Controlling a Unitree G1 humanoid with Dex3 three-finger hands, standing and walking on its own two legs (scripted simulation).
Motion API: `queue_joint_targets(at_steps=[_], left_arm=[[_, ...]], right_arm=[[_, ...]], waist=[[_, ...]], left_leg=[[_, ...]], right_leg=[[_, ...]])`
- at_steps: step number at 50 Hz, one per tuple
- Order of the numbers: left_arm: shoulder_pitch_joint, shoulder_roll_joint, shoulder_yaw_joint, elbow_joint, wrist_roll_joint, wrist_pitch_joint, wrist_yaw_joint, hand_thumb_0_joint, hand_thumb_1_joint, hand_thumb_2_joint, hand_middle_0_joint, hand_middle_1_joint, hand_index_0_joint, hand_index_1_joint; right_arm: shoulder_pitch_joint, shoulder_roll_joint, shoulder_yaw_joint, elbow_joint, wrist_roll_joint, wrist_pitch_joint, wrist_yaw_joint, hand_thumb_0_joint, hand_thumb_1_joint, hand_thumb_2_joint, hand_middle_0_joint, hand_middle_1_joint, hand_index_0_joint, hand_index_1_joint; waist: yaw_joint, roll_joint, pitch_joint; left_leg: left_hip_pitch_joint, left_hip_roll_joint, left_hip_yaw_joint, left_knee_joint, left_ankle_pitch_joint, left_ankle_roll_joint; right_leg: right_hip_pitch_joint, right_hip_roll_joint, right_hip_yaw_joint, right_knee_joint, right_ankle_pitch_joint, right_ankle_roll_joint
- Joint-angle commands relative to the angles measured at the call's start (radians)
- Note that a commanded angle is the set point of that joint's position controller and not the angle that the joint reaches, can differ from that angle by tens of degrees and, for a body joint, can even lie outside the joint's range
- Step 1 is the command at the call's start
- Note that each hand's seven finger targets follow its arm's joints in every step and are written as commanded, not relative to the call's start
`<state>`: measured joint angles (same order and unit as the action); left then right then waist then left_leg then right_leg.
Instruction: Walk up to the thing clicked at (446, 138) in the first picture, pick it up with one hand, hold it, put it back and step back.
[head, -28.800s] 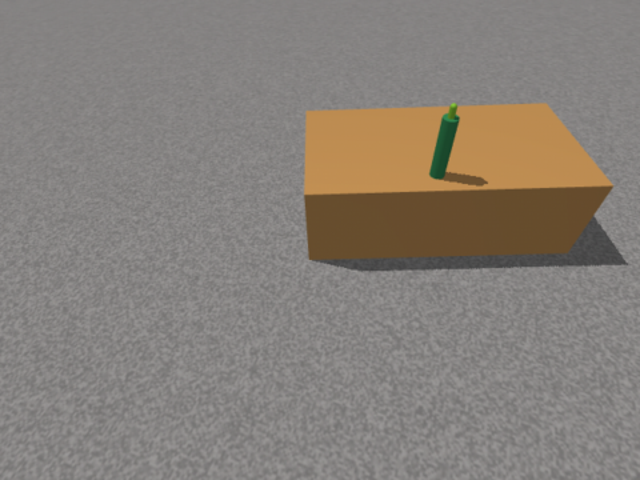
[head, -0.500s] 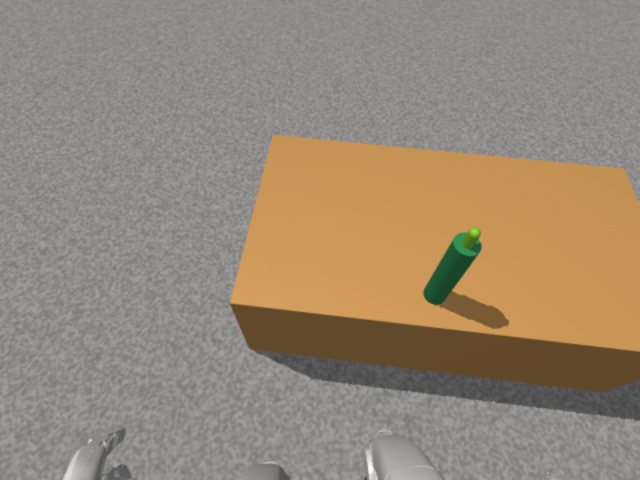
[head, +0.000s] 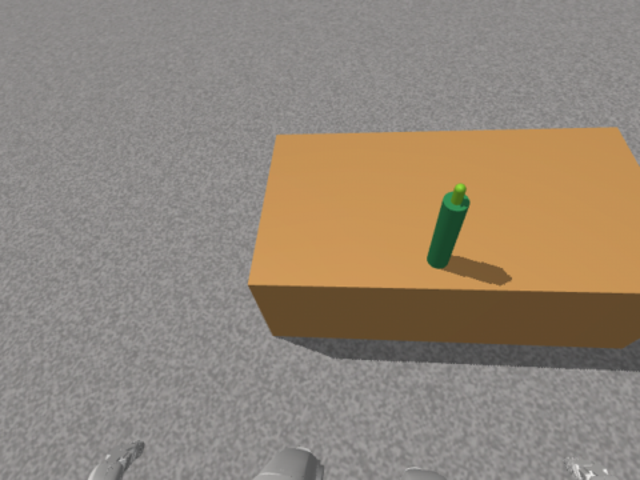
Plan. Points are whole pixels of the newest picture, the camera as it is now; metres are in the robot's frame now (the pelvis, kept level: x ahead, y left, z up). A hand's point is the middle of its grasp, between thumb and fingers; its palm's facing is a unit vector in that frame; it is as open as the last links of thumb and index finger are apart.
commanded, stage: step back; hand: right
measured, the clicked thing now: (447, 227) +0.64 -0.23 -0.26
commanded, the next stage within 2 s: none
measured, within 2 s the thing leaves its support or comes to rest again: neither
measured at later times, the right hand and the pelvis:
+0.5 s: hand out of the picture -0.03 -0.26 -0.15, palm faces +0.02 +0.92 -0.40, open 7.4 cm; pelvis -0.15 +0.01 -0.01, yaw -5 degrees
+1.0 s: hand out of the picture -0.21 -0.25 -0.14, palm faces -0.05 +0.91 -0.40, open 7.4 cm; pelvis -0.31 +0.01 +0.00, yaw -1 degrees
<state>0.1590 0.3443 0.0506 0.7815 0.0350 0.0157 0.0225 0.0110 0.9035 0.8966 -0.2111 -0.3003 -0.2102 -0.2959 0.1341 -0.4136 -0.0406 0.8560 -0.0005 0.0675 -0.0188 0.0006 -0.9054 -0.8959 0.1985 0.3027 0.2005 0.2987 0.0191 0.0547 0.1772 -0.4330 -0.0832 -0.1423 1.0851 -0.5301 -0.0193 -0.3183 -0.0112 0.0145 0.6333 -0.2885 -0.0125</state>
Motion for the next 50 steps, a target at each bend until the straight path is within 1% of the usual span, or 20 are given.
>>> queue_joint_targets(at_steps=[1, 4, 5, 7, 8, 11, 18, 23, 24, 25, 26, 27, 30, 38, 41, 42, 43, 44, 46, 50], left_arm=[[0.011, 0.288, 0.09, -0.086, -0.004, -0.008, 0.028, 0.0, 0.9, 0.9, -0.2, -0.3, -0.2, -0.3], [-0.065, 0.293, 0.085, -0.106, -0.018, 0.009, 0.015, 0.0, 0.9, 0.9, -0.2, -0.3, -0.2, -0.3], [-0.034, 0.262, 0.073, -0.105, -0.02, 0.016, 0.011, 0.0, 0.9, 0.9, -0.2, -0.3, -0.2, -0.3], [-0.076, 0.248, 0.087, -0.098, -0.028, 0.018, 0.027, 0.0, 0.9, 0.9, -0.2, -0.3, -0.2, -0.3], [-0.075, 0.269, 0.092, -0.084, -0.016, 0.02, 0.031, 0.0, 0.9, 0.9, -0.2, -0.3, -0.2, -0.3], [0.053, 0.251, 0.093, -0.022, -0.033, 0.021, 0.018, 0.0, 0.9, 0.9, -0.2, -0.3, -0.2, -0.3], [0.045, 0.214, 0.077, -0.03, -0.018, 0.014, -0.009, 0.0, 0.9, 0.9, -0.2, -0.3, -0.2, -0.3], [0.207, 0.211, 0.081, 0.062, -0.015, 0.004, -0.014, 0.0, 0.9, 0.9, -0.2, -0.3, -0.2, -0.3], [0.209, 0.232, 0.089, 0.069, -0.002, 0.001, -0.013, 0.0, 0.9, 0.9, -0.2, -0.3, -0.2, -0.3], [0.187, 0.291, 0.106, 0.052, 0.017, -0.002, -0.012, 0.0, 0.9, 0.9, -0.2, -0.3, -0.2, -0.3], [0.118, 0.421, 0.133, 0.012, 0.012, 0.005, -0.012, 0.0, 0.9, 0.9, -0.2, -0.3, -0.2, -0.3], [0.048, 0.428, 0.128, -0.024, 0.016, 0.0, -0.007, 0.0, 0.9, 0.9, -0.2, -0.3, -0.2, -0.3], [-0.092, 0.291, 0.095, -0.05, 0.011, -0.01, 0.003, 0.0, 0.9, 0.9, -0.2, -0.3, -0.2, -0.3], [0.037, 0.283, 0.09, -0.063, -0.002, 0.009, 0.023, 0.0, 0.9, 0.9, -0.2, -0.3, -0.2, -0.3], [-0.024, 0.27, 0.072, -0.085, -0.017, 0.026, 0.014, 0.0, 0.9, 0.9, -0.2, -0.3, -0.2, -0.3], [0.001, 0.232, 0.06, -0.087, -0.02, 0.029, 0.009, 0.0, 0.9, 0.9, -0.2, -0.3, -0.2, -0.3], [-0.052, 0.227, 0.057, -0.099, -0.032, 0.026, 0.011, 0.0, 0.9, 0.9, -0.2, -0.3, -0.2, -0.3], [-0.1, 0.258, 0.08, -0.085, -0.022, 0.029, 0.021, 0.0, 0.9, 0.9, -0.2, -0.3, -0.2, -0.3], [-0.065, 0.237, 0.077, -0.057, -0.033, 0.038, 0.014, 0.0, 0.9, 0.9, -0.2, -0.3, -0.2, -0.3], [0.022, 0.222, 0.076, -0.007, -0.026, 0.031, 0.003, 0.0, 0.9, 0.9, -0.2, -0.3, -0.2, -0.3]], right_arm=[[0.029, -0.155, -0.055, -0.089, -0.012, -0.037, -0.009, 0.0, -0.9, -0.9, 0.2, 0.3, 0.2, 0.3], [0.134, -0.158, -0.07, -0.04, -0.02, -0.045, 0.006, 0.0, -0.9, -0.9, 0.2, 0.3, 0.2, 0.3], [0.117, -0.19, -0.083, -0.046, -0.035, -0.051, 0.006, 0.0, -0.9, -0.9, 0.2, 0.3, 0.2, 0.3], [0.061, -0.363, -0.109, -0.078, -0.033, -0.052, 0.016, 0.0, -0.9, -0.9, 0.2, 0.3, 0.2, 0.3], [0.029, -0.333, -0.11, -0.076, -0.038, -0.057, 0.012, 0.0, -0.9, -0.9, 0.2, 0.3, 0.2, 0.3], [-0.077, -0.214, -0.073, -0.1, -0.037, -0.06, -0.005, 0.0, -0.9, -0.9, 0.2, 0.3, 0.2, 0.3], [0.025, -0.209, -0.08, -0.094, -0.033, -0.056, -0.007, 0.0, -0.9, -0.9, 0.2, 0.3, 0.2, 0.3], [-0.037, -0.252, -0.082, -0.113, -0.02, -0.025, -0.003, 0.0, -0.9, -0.9, 0.2, 0.3, 0.2, 0.3], [-0.034, -0.221, -0.07, -0.114, -0.014, -0.02, 0.0, 0.0, -0.9, -0.9, 0.2, 0.3, 0.2, 0.3], [-0.029, -0.165, -0.056, -0.124, -0.008, -0.022, 0.003, 0.0, -0.9, -0.9, 0.2, 0.3, 0.2, 0.3], [-0.093, -0.144, -0.059, -0.147, 0.0, -0.025, -0.012, 0.0, -0.9, -0.9, 0.2, 0.3, 0.2, 0.3], [-0.095, -0.185, -0.074, -0.135, -0.007, -0.021, -0.02, 0.0, -0.9, -0.9, 0.2, 0.3, 0.2, 0.3], [0.03, -0.172, -0.064, -0.07, 0.005, -0.032, -0.017, 0.0, -0.9, -0.9, 0.2, 0.3, 0.2, 0.3], [0.042, -0.142, -0.051, -0.084, -0.021, -0.052, -0.014, 0.0, -0.9, -0.9, 0.2, 0.3, 0.2, 0.3], [0.144, -0.155, -0.068, -0.038, -0.026, -0.059, -0.011, 0.0, -0.9, -0.9, 0.2, 0.3, 0.2, 0.3], [0.121, -0.208, -0.081, -0.045, -0.034, -0.062, -0.012, 0.0, -0.9, -0.9, 0.2, 0.3, 0.2, 0.3], [0.051, -0.331, -0.096, -0.067, -0.02, -0.052, -0.001, 0.0, -0.9, -0.9, 0.2, 0.3, 0.2, 0.3], [0.051, -0.349, -0.102, -0.077, -0.028, -0.056, -0.002, 0.0, -0.9, -0.9, 0.2, 0.3, 0.2, 0.3], [0.002, -0.265, -0.077, -0.078, -0.032, -0.062, -0.014, 0.0, -0.9, -0.9, 0.2, 0.3, 0.2, 0.3], [-0.036, -0.211, -0.062, -0.087, -0.041, -0.051, -0.013, 0.0, -0.9, -0.9, 0.2, 0.3, 0.2, 0.3]], waist=[[0.021, -0.257, -0.233], [-0.039, -0.225, -0.253], [-0.035, -0.14, -0.243], [-0.077, 0.203, -0.227], [-0.06, 0.122, -0.201], [0.03, 0.068, -0.147], [-0.052, 0.118, -0.234], [0.014, 0.146, -0.289], [0.012, 0.102, -0.255], [0.009, -0.085, -0.195], [0.064, -0.354, -0.136], [0.051, -0.322, -0.062], [-0.054, -0.191, -0.108], [0.037, -0.26, -0.233], [-0.023, -0.192, -0.279], [-0.003, -0.075, -0.284], [-0.014, 0.151, -0.27], [-0.064, 0.165, -0.243], [-0.009, 0.014, -0.216], [0.01, 0.081, -0.158]], left_leg=[[0.008, 0.065, 0.071, -0.273, 0.025, 0.007], [0.2, 0.048, 0.168, -0.578, 0.255, 0.029], [0.238, 0.105, 0.052, -0.646, 0.32, 0.057], [0.096, 0.486, -0.455, -0.787, 0.476, 0.309], [0.078, 0.486, -0.435, -0.783, 0.443, 0.324], [0.124, 0.362, -0.152, -0.708, 0.515, 0.246], [0.368, 0.338, -0.079, -0.65, 0.548, 0.273], [0.202, 0.311, -0.022, -0.563, 0.496, 0.192], [0.094, 0.268, -0.005, -0.53, 0.381, 0.137], [-0.085, 0.151, 0.032, -0.399, 0.178, 0.074], [-0.125, -0.024, 0.068, -0.154, -0.057, 0.018], [-0.077, 0.03, -0.049, 0.037, -0.08, 0.004], [-0.052, -0.035, -0.023, 0.122, 0.058, 0.016], [-0.02, 0.052, 0.105, -0.337, 0.021, 0.006], [0.198, 0.06, 0.143, -0.663, 0.357, 0.039], [0.29, 0.206, -0.062, -0.679, 0.501, 0.094], [0.211, 0.4, -0.285, -0.696, 0.623, 0.258], [0.11, 0.493, -0.417, -0.728, 0.663, 0.353], [0.148, 0.394, -0.219, -0.654, 0.758, 0.301], [0.158, 0.32, -0.096, -0.652, 0.635, 0.261]], right_leg=[[0.232, -0.247, 0.207, -0.079, 0.578, -0.197], [0.1, -0.195, 0.169, -0.003, 0.38, -0.143], [0.005, -0.133, 0.172, 0.069, 0.241, -0.093], [-0.121, 0.134, 0.131, 0.491, -0.408, -0.01], [-0.134, 0.122, 0.2, 0.607, -0.374, -0.015], [-0.191, 0.105, 0.185, 0.695, -0.22, -0.001], [-0.141, 0.068, 0.096, 0.334, -0.233, 0.056], [0.158, 0.03, -0.043, -0.167, -0.025, 0.001], [0.198, 0.012, 0.0, -0.218, 0.008, -0.019], [0.188, -0.139, 0.259, -0.274, -0.118, -0.07], [-0.03, -0.361, 0.511, -0.373, -0.099, -0.228], [-0.189, -0.449, 0.593, -0.415, -0.08, -0.3], [-0.066, -0.234, 0.201, -0.224, 0.29, -0.184], [0.283, -0.259, 0.201, -0.055, 0.58, -0.189], [0.166, -0.205, 0.144, 0.062, 0.447, -0.112], [0.01, -0.135, 0.116, 0.136, 0.265, -0.066], [-0.068, 0.042, -0.044, 0.283, -0.125, -0.011], [-0.06, 0.055, 0.064, 0.494, -0.362, 0.0], [-0.127, 0.085, 0.188, 0.626, -0.314, -0.017], [-0.113, 0.083, 0.118, 0.534, -0.254, 0.017]])
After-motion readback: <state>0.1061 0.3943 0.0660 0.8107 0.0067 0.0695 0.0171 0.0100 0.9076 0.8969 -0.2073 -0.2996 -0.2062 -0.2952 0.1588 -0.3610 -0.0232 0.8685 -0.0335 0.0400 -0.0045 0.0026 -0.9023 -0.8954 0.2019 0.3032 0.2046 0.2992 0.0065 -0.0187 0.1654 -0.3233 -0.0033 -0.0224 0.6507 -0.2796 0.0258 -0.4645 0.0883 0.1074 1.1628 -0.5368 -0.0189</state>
